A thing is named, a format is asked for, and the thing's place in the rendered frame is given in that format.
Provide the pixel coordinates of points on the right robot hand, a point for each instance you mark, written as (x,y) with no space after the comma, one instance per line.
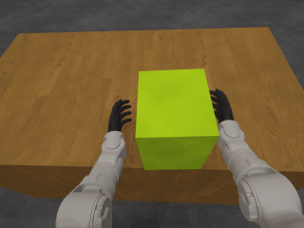
(222,106)

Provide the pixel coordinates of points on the left robot hand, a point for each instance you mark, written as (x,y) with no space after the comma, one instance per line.
(115,122)

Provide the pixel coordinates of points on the robot right forearm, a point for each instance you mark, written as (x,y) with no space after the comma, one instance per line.
(239,157)

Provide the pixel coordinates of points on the pedestal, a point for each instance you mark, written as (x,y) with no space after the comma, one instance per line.
(57,91)

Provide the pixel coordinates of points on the robot left upper arm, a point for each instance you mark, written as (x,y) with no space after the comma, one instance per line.
(85,210)

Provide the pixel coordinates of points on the carton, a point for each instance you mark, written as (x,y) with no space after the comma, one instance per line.
(176,126)

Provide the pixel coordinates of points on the robot right upper arm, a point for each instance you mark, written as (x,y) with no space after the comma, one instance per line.
(270,201)

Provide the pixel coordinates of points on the robot left forearm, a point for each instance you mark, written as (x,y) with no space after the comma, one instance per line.
(107,170)

